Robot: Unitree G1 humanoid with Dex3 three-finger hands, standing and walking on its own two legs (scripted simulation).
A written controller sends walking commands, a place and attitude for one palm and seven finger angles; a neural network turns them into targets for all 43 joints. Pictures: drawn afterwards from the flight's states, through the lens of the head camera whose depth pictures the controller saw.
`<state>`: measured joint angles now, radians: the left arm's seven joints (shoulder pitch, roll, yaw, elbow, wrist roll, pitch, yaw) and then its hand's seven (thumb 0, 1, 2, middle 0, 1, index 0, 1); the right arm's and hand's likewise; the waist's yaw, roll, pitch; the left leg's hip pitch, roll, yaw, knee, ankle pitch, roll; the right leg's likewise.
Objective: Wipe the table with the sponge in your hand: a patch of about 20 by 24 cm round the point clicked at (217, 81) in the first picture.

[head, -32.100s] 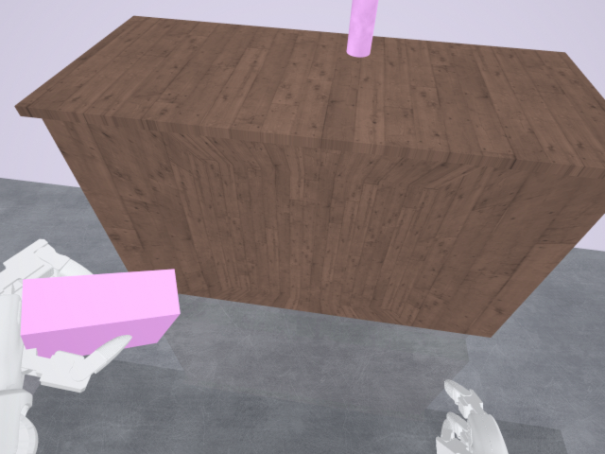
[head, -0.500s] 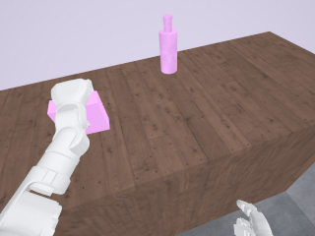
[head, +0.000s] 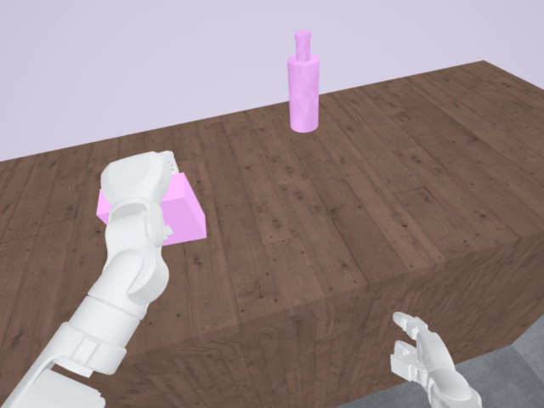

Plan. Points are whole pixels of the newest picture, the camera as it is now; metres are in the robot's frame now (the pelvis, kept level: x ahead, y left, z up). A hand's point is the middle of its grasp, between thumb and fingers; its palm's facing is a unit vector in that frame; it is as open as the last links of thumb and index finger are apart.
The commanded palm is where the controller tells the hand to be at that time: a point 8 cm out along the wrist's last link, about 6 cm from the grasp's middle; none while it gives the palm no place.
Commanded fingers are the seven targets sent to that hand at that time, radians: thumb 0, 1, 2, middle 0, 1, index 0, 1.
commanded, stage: wipe back along the middle lane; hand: left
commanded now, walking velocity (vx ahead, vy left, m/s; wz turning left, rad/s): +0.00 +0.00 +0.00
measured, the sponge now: (162, 221) +0.36 +0.23 +0.10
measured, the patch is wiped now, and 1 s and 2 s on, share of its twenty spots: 0.70 0.85 0.90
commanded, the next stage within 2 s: slide across to the third lane in 0.24 s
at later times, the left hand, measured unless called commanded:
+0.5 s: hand (162, 228) +0.30 +0.19 +0.15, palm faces +0.21 -0.14 -0.97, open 9.1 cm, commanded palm +0.26 +0.17 +0.19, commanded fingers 0.00 0.10 1.30 -1.20 -1.60 -1.20 -1.60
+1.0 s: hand (209, 221) +0.31 +0.13 +0.16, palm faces +0.12 -0.12 -0.99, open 9.0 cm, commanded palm +0.29 +0.12 +0.21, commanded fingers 0.00 0.10 1.30 -1.20 -1.60 -1.20 -1.60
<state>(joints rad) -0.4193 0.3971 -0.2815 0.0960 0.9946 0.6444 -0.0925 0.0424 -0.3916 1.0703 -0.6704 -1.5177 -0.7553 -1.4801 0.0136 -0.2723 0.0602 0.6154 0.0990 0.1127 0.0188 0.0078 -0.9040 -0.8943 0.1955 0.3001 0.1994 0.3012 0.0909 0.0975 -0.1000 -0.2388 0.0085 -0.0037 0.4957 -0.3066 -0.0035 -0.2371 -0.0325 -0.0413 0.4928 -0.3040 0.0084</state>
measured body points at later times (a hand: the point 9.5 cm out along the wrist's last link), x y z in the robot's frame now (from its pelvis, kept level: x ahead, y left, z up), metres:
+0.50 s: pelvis -0.02 -0.01 +0.00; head -0.04 -0.05 +0.45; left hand +0.28 +0.19 +0.20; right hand +0.23 -0.21 -0.07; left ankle -0.03 +0.12 -0.74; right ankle -0.03 -0.13 -0.74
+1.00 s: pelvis -0.04 -0.03 +0.00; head -0.07 -0.09 +0.45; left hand +0.30 +0.13 +0.21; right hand +0.21 -0.22 -0.08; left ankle -0.03 +0.12 -0.74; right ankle -0.03 -0.13 -0.74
